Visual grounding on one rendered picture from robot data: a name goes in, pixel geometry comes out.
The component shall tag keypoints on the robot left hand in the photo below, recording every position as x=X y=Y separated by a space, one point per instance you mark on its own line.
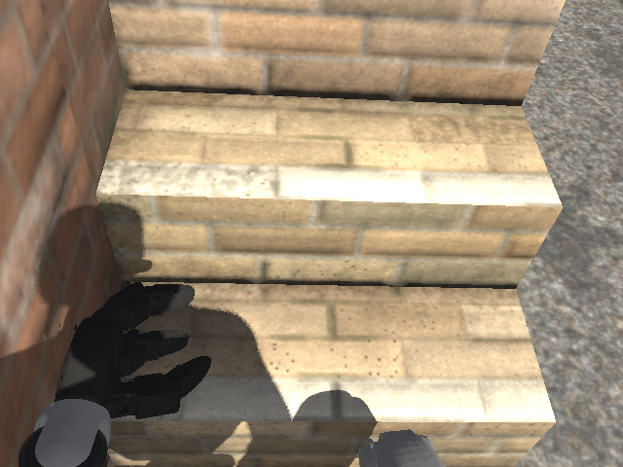
x=100 y=354

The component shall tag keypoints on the robot right thigh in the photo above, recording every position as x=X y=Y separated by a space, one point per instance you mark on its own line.
x=401 y=448

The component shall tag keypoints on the left robot forearm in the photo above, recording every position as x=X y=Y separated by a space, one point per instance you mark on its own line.
x=68 y=433

